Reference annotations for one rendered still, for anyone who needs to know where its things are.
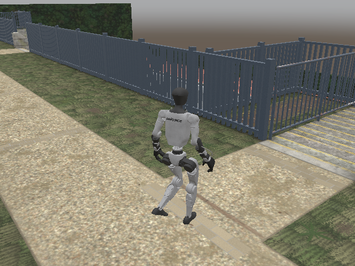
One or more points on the left robot shin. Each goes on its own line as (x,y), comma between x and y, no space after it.
(168,195)

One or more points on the robot right hand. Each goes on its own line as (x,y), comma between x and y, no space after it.
(210,164)

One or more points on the robot right upper arm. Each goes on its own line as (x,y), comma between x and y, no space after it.
(194,125)

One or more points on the robot right thigh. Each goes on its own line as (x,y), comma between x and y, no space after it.
(192,168)

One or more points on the robot left forearm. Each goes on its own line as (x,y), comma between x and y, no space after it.
(156,143)

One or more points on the robot left hand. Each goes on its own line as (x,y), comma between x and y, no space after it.
(159,152)

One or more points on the robot right forearm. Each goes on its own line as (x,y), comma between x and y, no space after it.
(203,153)

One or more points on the robot left upper arm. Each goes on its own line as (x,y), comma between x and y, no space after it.
(159,123)

